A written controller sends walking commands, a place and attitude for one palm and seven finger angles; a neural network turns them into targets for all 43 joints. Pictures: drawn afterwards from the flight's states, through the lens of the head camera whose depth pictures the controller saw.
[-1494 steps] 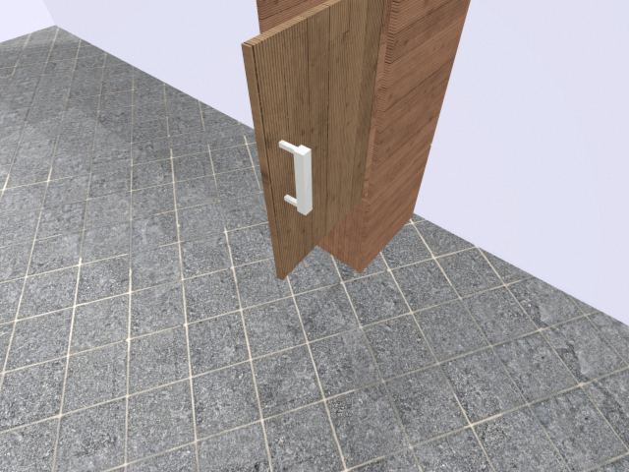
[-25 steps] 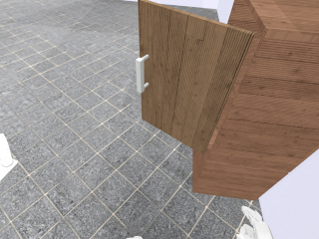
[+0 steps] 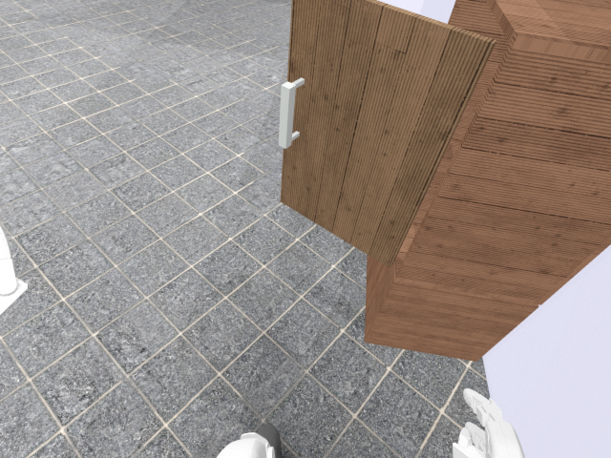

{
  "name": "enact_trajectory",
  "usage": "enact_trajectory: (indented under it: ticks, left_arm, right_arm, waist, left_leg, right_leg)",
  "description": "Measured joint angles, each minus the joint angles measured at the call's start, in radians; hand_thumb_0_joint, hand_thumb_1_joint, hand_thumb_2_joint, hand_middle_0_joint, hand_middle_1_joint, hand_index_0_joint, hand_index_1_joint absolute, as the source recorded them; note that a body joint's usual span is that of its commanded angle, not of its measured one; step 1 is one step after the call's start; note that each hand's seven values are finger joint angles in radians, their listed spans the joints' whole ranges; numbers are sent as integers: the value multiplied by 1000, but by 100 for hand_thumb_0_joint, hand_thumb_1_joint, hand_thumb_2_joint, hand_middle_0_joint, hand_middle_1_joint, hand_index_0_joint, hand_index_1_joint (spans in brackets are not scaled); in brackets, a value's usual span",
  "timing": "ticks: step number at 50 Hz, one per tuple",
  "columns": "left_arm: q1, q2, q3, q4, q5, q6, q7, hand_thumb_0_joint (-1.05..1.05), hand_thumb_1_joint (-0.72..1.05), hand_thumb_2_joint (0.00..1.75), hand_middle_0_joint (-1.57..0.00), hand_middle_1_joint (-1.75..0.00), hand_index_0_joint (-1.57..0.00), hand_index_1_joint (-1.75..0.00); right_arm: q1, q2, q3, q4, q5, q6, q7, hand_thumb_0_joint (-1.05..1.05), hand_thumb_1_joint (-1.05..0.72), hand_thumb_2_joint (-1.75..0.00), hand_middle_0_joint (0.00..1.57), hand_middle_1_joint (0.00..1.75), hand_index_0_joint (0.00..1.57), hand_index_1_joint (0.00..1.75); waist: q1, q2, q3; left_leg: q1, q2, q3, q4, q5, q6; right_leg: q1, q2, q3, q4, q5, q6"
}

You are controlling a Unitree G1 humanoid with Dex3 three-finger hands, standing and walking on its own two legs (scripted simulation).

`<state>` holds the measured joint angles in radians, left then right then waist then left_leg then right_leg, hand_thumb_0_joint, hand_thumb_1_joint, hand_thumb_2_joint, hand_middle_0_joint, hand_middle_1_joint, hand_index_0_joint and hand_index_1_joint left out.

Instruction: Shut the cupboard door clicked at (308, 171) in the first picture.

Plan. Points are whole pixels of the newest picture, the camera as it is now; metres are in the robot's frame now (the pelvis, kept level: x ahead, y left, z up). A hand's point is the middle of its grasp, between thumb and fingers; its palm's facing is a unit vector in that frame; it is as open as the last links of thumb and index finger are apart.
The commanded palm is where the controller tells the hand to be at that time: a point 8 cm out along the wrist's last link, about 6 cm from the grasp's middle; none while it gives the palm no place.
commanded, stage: step back with the hand held close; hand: left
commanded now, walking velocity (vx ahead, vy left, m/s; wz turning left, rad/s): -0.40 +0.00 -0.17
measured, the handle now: (292, 113) +0.82 +0.05 +0.01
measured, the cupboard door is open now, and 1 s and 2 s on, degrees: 61 61 61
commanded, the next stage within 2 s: stop stepping back and stand still in 0.04 s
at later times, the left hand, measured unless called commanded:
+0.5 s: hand out of the picture +0.02 +0.32 +0.20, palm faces +0.33 -0.83 -0.44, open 7.4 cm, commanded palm -0.01 +0.37 +0.20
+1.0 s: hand out of the picture -0.09 +0.35 +0.22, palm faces +0.31 -0.76 -0.56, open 7.4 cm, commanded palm -0.13 +0.40 +0.20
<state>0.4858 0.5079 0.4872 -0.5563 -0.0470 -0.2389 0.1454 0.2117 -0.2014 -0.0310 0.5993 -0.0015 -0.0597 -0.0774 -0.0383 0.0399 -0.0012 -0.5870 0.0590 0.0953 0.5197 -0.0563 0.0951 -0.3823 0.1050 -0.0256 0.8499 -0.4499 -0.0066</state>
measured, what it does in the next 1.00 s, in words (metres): walks backwards: right foot, then left foot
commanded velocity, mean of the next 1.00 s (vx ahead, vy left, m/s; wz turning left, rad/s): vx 0.24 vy -0.06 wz -0.02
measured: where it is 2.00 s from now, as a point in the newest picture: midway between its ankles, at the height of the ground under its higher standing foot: outside the picture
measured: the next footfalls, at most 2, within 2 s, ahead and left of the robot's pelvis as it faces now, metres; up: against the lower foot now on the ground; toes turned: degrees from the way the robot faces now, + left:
right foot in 0.10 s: -0.09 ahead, -0.13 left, +0.00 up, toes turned -2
left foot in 0.22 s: +0.15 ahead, +0.07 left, +0.01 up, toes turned +4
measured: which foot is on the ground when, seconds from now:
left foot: down 0.00-0.12, up 0.14-0.20, down 0.22-0.40, up 0.42-0.58, down 0.60-0.98, up 1.00-1.00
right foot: up 0.00-0.08, down 0.10-0.30, up 0.32-0.42, down 0.44-0.58, up 0.60-0.98, down 1.00-1.00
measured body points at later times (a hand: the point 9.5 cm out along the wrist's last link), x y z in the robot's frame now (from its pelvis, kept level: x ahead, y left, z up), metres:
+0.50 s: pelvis -0.18 +0.08 +0.00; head -0.19 +0.13 +0.44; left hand +0.00 +0.36 +0.22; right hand -0.03 -0.17 -0.06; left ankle -0.09 +0.15 -0.64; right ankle -0.15 -0.04 -0.72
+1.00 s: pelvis -0.32 +0.12 +0.01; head -0.32 +0.15 +0.46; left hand -0.11 +0.39 +0.25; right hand -0.20 -0.12 -0.06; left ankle -0.18 +0.23 -0.70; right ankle -0.42 +0.05 -0.72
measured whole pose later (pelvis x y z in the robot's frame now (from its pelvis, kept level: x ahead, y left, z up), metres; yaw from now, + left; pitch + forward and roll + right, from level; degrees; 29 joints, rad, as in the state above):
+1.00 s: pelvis -0.32 +0.12 +0.01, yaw -9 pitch +2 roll +0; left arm 0.61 0.61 0.53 -0.66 -0.04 -0.17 0.16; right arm 0.27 -0.15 0.01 0.60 -0.01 -0.07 -0.06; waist 0.00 -0.07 -0.08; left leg -0.53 0.09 0.10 0.65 -0.35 -0.01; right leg -0.10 0.01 -0.13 0.44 -0.43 -0.11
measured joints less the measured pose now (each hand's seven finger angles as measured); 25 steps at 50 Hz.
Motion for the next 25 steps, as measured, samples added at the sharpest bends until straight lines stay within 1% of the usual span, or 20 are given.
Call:
enact_trajectory:
  ticks: [3,5,6,7,8,10,11,13,14,15,16,17,18,19,20,21,22,23,24,25]
  left_arm:
    - [36,19,35,-26,-28,-13,5,1,88,90,-21,-31,-21,-31]
    - [65,16,53,-35,-41,-20,8,1,88,90,-21,-31,-21,-31]
    - [63,-8,40,-30,-38,-26,7,1,88,90,-21,-31,-21,-31]
    - [63,-32,17,-23,-32,-29,9,1,88,90,-21,-31,-21,-31]
    - [63,-52,-8,-15,-22,-29,14,1,88,90,-21,-31,-21,-31]
    - [61,-80,-51,-6,-8,-14,16,1,88,90,-21,-31,-21,-31]
    - [51,-90,-65,-2,-5,-1,15,1,88,90,-21,-31,-21,-31]
    - [-21,-104,-94,25,1,30,11,1,88,90,-21,-31,-21,-31]
    - [-66,-112,-103,49,5,41,12,1,88,90,-21,-31,-21,-31]
    - [-107,-119,-107,75,8,53,14,1,88,90,-21,-31,-21,-31]
    - [-140,-121,-104,97,7,66,15,1,88,90,-21,-31,-21,-31]
    - [-162,-118,-97,113,3,82,14,1,88,90,-21,-31,-21,-31]
    - [-171,-109,-88,119,-3,99,11,1,88,90,-21,-31,-21,-31]
    - [-168,-99,-81,113,-13,116,4,1,88,90,-21,-31,-21,-31]
    - [-150,-83,-76,93,-23,129,-4,1,88,90,-21,-31,-21,-31]
    - [-114,-54,-67,52,-29,134,-10,1,88,90,-21,-31,-21,-31]
    - [-55,-21,-44,-9,-33,123,-12,1,89,90,-21,-31,-21,-31]
    - [12,-1,-20,-74,-34,109,-13,1,89,90,-21,-31,-21,-31]
    - [71,11,-2,-131,-34,93,-20,1,89,90,-21,-31,-21,-31]
    - [107,21,6,-165,-32,74,-27,1,89,90,-21,-31,-21,-31]
  right_arm:
    - [-3,16,3,11,7,-17,13,1,-91,-90,20,29,21,30]
    - [-26,24,11,12,6,-28,20,1,-91,-90,20,30,21,30]
    - [-48,19,13,24,5,-31,23,1,-91,-90,20,30,21,30]
    - [-61,17,15,44,3,-32,24,1,-91,-90,20,30,21,30]
    - [-62,20,20,64,1,-30,23,1,-91,-90,20,30,21,30]
    - [-37,33,34,83,6,-25,21,1,-91,-90,20,30,21,30]
    - [-19,38,42,80,6,-24,17,1,-91,-90,20,30,21,30]
    - [3,31,48,64,7,-30,1,1,-91,-90,21,30,21,30]
    - [5,25,48,57,10,-35,-5,1,-91,-90,21,30,21,30]
    - [1,20,47,51,11,-38,-9,1,-90,-90,21,30,21,30]
    - [-5,19,46,43,13,-39,-10,1,-91,-90,21,30,21,30]
    - [-12,19,44,34,12,-39,-9,1,-91,-90,21,30,21,30]
    - [-19,22,41,21,10,-37,-4,1,-91,-90,21,30,21,30]
    - [-20,26,33,4,7,-35,4,1,-91,-90,20,30,21,30]
    - [-14,28,24,-16,4,-35,13,1,-91,-90,20,30,21,30]
    - [-2,30,16,-39,9,-39,25,1,-91,-90,20,30,21,30]
    - [3,29,15,-48,20,-45,38,1,-91,-90,20,30,21,30]
    - [3,23,18,-40,25,-43,47,1,-91,-90,20,30,21,30]
    - [10,19,18,-20,26,-36,50,1,-90,-90,21,30,21,30]
    - [23,21,17,5,20,-24,50,1,-90,-90,21,30,21,30]
  waist:
    - [18,-12,-35]
    - [47,-35,-47]
    - [64,-19,-33]
    - [79,-10,-21]
    - [94,-15,-20]
    - [121,-54,-44]
    - [122,-71,-64]
    - [97,-72,-69]
    - [85,-64,-62]
    - [70,-55,-52]
    - [52,-49,-42]
    - [34,-43,-30]
    - [18,-39,-17]
    - [4,-32,-3]
    - [-8,-26,8]
    - [-13,-35,14]
    - [2,-65,16]
    - [24,-88,20]
    - [41,-105,11]
    - [54,-121,-5]
  left_leg:
    - [-33,18,55,-53,55,-13]
    - [-64,19,103,-60,55,-44]
    - [-75,35,105,-37,17,-71]
    - [-71,40,90,2,-55,-100]
    - [-55,32,74,44,-122,-120]
    - [15,2,42,103,-159,-129]
    - [54,-8,36,93,-141,-122]
    - [71,-21,36,63,-83,-87]
    - [74,-23,33,56,-65,-62]
    - [75,-25,30,47,-60,-43]
    - [76,-28,27,29,-62,-38]
    - [77,-31,25,1,-65,-51]
    - [81,-32,25,-37,-67,-79]
    - [88,-32,27,-81,-68,-121]
    - [87,-34,32,-111,-92,-175]
    - [57,-41,50,-74,-183,-228]
    - [-7,-56,41,117,-276,-242]
    - [-66,-68,1,364,-331,-224]
    - [-106,-75,-36,590,-356,-174]
    - [-104,-70,-59,718,-362,-145]
  right_leg:
    - [114,-15,-34,-107,-67,-14]
    - [187,-39,-22,-247,-66,-27]
    - [181,-31,-15,-257,-28,-18]
    - [182,-27,-5,-251,-1,-5]
    - [190,-32,11,-251,18,9]
    - [202,-60,52,-253,38,32]
    - [202,-71,66,-250,41,40]
    - [209,-83,51,-242,43,52]
    - [210,-82,43,-237,44,48]
    - [205,-78,40,-227,25,34]
    - [194,-72,38,-211,-18,15]
    - [175,-63,29,-189,-60,1]
    - [155,-50,14,-159,-91,-11]
    - [142,-33,-12,-137,-116,-22]
    - [141,-20,-47,-140,-136,-38]
    - [155,-20,-80,-191,-151,-68]
    - [136,-34,-61,-219,-91,-106]
    - [97,-53,-40,-200,45,-112]
    - [61,-65,-27,-170,123,-97]
    - [41,-73,-18,-155,144,-75]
